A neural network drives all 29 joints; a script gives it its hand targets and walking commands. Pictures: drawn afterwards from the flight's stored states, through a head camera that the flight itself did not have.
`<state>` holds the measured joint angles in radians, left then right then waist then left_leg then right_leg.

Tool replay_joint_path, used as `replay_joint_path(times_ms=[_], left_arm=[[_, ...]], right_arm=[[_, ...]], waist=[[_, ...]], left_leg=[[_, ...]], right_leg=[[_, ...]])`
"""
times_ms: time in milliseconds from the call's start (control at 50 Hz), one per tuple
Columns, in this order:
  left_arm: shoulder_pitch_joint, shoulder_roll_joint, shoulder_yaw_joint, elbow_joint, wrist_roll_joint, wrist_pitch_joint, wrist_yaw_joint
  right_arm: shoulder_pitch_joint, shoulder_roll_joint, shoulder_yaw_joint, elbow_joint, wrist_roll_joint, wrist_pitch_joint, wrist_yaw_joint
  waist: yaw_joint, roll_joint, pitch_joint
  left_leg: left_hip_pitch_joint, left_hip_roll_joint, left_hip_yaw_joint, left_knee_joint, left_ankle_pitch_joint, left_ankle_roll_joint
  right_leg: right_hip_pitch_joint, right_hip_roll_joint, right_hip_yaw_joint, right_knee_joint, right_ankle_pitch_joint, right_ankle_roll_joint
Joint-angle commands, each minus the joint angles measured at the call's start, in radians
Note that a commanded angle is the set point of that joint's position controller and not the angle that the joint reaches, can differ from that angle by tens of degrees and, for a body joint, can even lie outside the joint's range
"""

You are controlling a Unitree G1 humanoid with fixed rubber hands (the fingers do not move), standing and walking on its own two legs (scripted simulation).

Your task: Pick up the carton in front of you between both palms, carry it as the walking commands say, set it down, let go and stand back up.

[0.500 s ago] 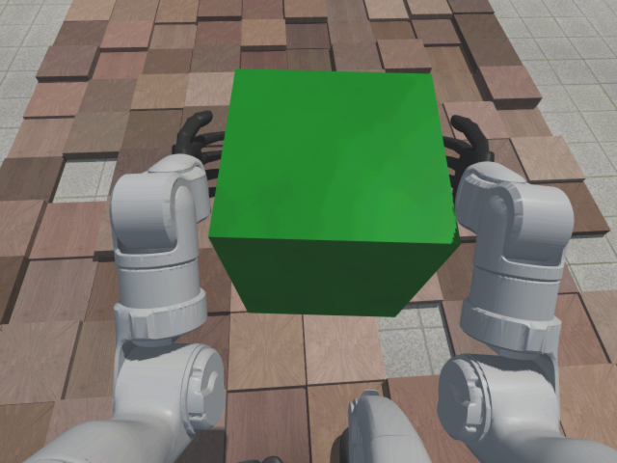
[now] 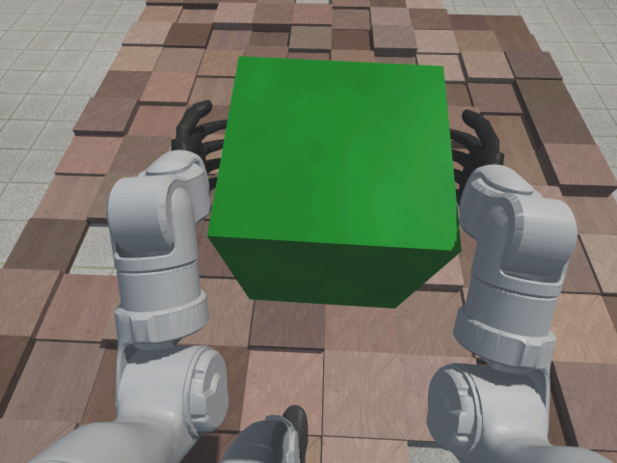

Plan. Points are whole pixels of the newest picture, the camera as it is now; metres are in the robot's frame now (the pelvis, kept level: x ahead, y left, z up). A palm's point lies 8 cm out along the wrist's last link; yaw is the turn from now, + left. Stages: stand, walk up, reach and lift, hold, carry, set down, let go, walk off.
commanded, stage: carry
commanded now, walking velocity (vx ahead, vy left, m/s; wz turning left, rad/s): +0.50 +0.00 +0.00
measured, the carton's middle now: (329, 202) +0.39 +0.02 +0.10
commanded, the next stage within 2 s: none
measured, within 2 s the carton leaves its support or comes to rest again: neither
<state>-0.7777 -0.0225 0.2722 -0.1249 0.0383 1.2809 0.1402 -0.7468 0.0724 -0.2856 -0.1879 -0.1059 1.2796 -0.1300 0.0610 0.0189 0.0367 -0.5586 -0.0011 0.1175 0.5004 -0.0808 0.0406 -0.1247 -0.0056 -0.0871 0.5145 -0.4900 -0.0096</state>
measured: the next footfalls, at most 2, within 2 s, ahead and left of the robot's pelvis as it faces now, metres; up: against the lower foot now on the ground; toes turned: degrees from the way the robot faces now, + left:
left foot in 0.02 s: +0.18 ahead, +0.07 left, +0.00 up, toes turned +5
right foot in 0.52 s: +0.47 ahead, -0.04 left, +0.01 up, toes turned -1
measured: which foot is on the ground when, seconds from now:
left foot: up 0.00-0.00, down 0.02-0.54, up 0.56-0.86, down 0.88-1.00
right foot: down 0.00-0.02, up 0.04-0.50, down 0.52-0.92, up 0.94-1.00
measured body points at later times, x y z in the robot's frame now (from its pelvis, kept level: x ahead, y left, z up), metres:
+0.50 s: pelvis +0.30 +0.03 +0.01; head +0.34 +0.05 +0.46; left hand +0.68 +0.19 +0.17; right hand +0.69 -0.11 +0.18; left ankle +0.14 +0.06 -0.71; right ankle +0.42 -0.05 -0.70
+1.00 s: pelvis +0.63 +0.07 +0.02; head +0.63 +0.07 +0.47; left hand +0.93 +0.22 +0.14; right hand +0.93 -0.08 +0.14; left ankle +0.69 +0.19 -0.70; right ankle +0.51 -0.02 -0.68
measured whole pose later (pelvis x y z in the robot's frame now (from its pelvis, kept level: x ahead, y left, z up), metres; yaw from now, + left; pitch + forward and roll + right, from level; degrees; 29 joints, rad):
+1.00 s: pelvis +0.63 +0.07 +0.02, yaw -1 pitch +3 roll +3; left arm -0.29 -0.12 0.19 -0.42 0.09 1.31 0.10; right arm -0.32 0.17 -0.14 -0.37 -0.13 1.27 -0.09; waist 0.00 -0.06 -0.08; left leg -0.43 0.05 0.21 0.56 0.21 0.09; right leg -0.26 -0.03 -0.02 0.82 -0.46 -0.03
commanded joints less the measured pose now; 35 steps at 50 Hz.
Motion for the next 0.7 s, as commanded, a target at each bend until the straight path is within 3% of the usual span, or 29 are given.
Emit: replay_joint_path(times_ms=[0, 20, 60, 80, 100, 220, 340, 380, 400, 420, 440, 460, 480, 500, 520, 540, 560, 580, 600, 640, 680], left_arm=[[-0.734, -0.948, -0.706, 0.096, -0.420, 0.028, -0.261], [-0.735, -0.979, -0.676, 0.076, -0.402, 0.024, -0.248], [-0.766, -0.990, -0.642, 0.047, -0.366, 0.016, -0.222], [-0.765, -0.999, -0.634, 0.019, -0.358, 0.012, -0.208], [-0.758, -1.003, -0.637, 0.005, -0.351, 0.012, -0.195], [-0.648, -0.994, -0.643, 0.024, -0.294, 0.000, -0.172], [-0.674, -0.955, -0.695, -0.014, -0.300, 0.012, -0.177], [-0.613, -0.950, -0.696, 0.022, -0.297, 0.025, -0.185], [-0.575, -0.955, -0.689, 0.044, -0.291, 0.031, -0.191], [-0.549, -0.969, -0.681, 0.060, -0.283, 0.035, -0.200], [-0.487, -0.979, -0.664, 0.090, -0.273, 0.037, -0.212], [-0.440, -0.991, -0.655, 0.105, -0.274, 0.036, -0.225], [-0.424, -0.995, -0.649, 0.107, -0.278, 0.034, -0.237], [-0.423, -1.041, -0.665, 0.089, -0.299, 0.033, -0.248], [-0.475, -1.088, -0.689, 0.021, -0.322, 0.027, -0.259], [-0.485, -1.114, -0.710, -0.046, -0.351, 0.019, -0.267], [-0.490, -1.150, -0.737, -0.105, -0.379, 0.014, -0.276], [-0.483, -1.173, -0.754, -0.160, -0.404, 0.012, -0.285], [-0.464, -1.179, -0.767, -0.206, -0.419, 0.009, -0.289], [-0.317, -1.150, -0.769, -0.229, -0.413, 0.013, -0.290], [-0.130, -1.099, -0.773, -0.228, -0.372, 0.014, -0.292]], right_arm=[[-0.684, 0.835, 0.697, 0.118, 0.418, 0.030, 0.226], [-0.763, 0.887, 0.728, 0.084, 0.463, 0.032, 0.242], [-0.848, 0.985, 0.741, 0.046, 0.546, 0.026, 0.264], [-0.866, 1.015, 0.738, 0.028, 0.578, 0.027, 0.269], [-0.854, 1.020, 0.720, 0.033, 0.584, 0.028, 0.271], [-0.756, 0.999, 0.686, 0.051, 0.544, 0.028, 0.263], [-0.717, 0.928, 0.690, 0.049, 0.499, 0.031, 0.258], [-0.634, 0.912, 0.675, 0.089, 0.468, 0.043, 0.261], [-0.570, 0.908, 0.664, 0.120, 0.453, 0.050, 0.264], [-0.518, 0.910, 0.655, 0.147, 0.440, 0.054, 0.268], [-0.500, 0.918, 0.651, 0.168, 0.427, 0.056, 0.273], [-0.496, 0.939, 0.653, 0.174, 0.417, 0.059, 0.278], [-0.480, 0.969, 0.661, 0.172, 0.418, 0.060, 0.285], [-0.478, 0.982, 0.662, 0.161, 0.418, 0.053, 0.286], [-0.484, 1.003, 0.657, 0.119, 0.416, 0.040, 0.284], [-0.501, 1.045, 0.678, 0.050, 0.433, 0.033, 0.281], [-0.446, 1.038, 0.663, 0.009, 0.393, 0.023, 0.273], [-0.394, 1.036, 0.660, -0.035, 0.366, 0.013, 0.262], [-0.362, 1.041, 0.677, -0.091, 0.346, 0.002, 0.249], [-0.219, 1.033, 0.714, -0.127, 0.314, 0.002, 0.231], [-0.043, 1.027, 0.749, -0.132, 0.284, 0.005, 0.224]], waist=[[-0.138, 0.188, -0.638], [-0.123, 0.063, -0.580], [-0.095, 0.038, -0.544], [-0.098, 0.049, -0.542], [-0.106, 0.078, -0.547], [-0.146, 0.086, -0.548], [-0.159, 0.117, -0.459], [-0.139, 0.115, -0.448], [-0.123, 0.142, -0.469], [-0.078, 0.149, -0.507], [-0.007, 0.102, -0.539], [0.032, -0.112, -0.604], [0.022, -0.315, -0.666], [0.007, -0.200, -0.666], [-0.017, -0.106, -0.594], [-0.009, -0.017, -0.547], [-0.045, -0.010, -0.498], [-0.055, -0.009, -0.481], [-0.047, -0.051, -0.461], [-0.030, -0.099, -0.420], [-0.025, -0.139, -0.382]], left_leg=[[0.852, 0.351, -0.656, -0.076, 0.112, 0.247], [0.798, 0.300, -0.539, -0.085, 0.079, 0.218], [0.662, 0.251, -0.406, -0.138, 0.076, 0.150], [0.653, 0.248, -0.382, -0.148, 0.138, 0.115], [0.678, 0.252, -0.378, -0.147, 0.230, 0.105], [0.882, 0.229, -0.275, -0.099, 0.538, 0.093], [0.854, 0.182, -0.184, -0.096, 0.679, 0.073], [0.801, 0.130, -0.095, -0.038, 0.878, 0.032], [0.778, 0.129, -0.065, 0.041, 0.967, 0.016], [0.675, 0.126, -0.018, 0.176, 0.977, -0.014], [0.443, 0.106, -0.011, 0.338, 0.819, -0.050], [0.107, 0.020, -0.052, 0.628, 0.248, -0.071], [-0.184, -0.118, -0.096, 0.912, -0.441, -0.083], [-0.230, -0.064, -0.169, 1.010, -0.441, -0.037], [-0.258, -0.019, -0.184, 0.959, -0.396, -0.009], [-0.213, 0.029, -0.202, 0.850, -0.333, -0.009], [-0.177, 0.065, -0.173, 0.728, -0.281, -0.022], [-0.117, 0.065, -0.139, 0.613, -0.242, -0.030], [-0.090, 0.050, -0.085, 0.545, -0.223, -0.031], [-0.064, 0.059, -0.054, 0.380, -0.142, -0.045], [-0.007, 0.037, -0.025, 0.165, -0.103, -0.055]], right_leg=[[-0.618, 0.029, 0.151, 0.924, -0.031, -0.040], [-0.632, -0.008, 0.139, 0.881, 0.051, -0.042], [-0.552, -0.046, 0.124, 0.742, 0.118, -0.019], [-0.538, -0.044, 0.092, 0.706, 0.137, -0.013], [-0.558, -0.032, 0.062, 0.687, 0.139, -0.014], [-0.679, -0.013, 0.019, 0.477, 0.194, -0.003], [-0.582, 0.025, -0.062, 0.163, 0.368, -0.015], [-0.419, 0.091, -0.136, 0.028, 0.435, -0.025], [-0.312, 0.116, -0.163, -0.016, 0.464, -0.032], [-0.116, 0.099, -0.157, -0.079, 0.535, -0.053], [0.155, 0.028, -0.068, -0.096, 0.600, -0.102], [0.444, -0.205, 0.265, -0.027, 0.921, -0.223], [0.622, -0.368, 0.564, -0.066, 1.132, -0.365], [0.566, -0.390, 0.586, -0.088, 0.973, -0.367], [0.462, -0.374, 0.561, -0.132, 0.772, -0.315], [0.392, -0.322, 0.466, -0.156, 0.701, -0.266], [0.300, -0.311, 0.407, -0.209, 0.634, -0.225], [0.225, -0.280, 0.339, -0.253, 0.550, -0.197], [0.178, -0.253, 0.284, -0.265, 0.562, -0.180], [0.149, -0.234, 0.231, -0.301, 0.640, -0.174], [0.158, -0.198, 0.165, -0.288, 0.794, -0.144]])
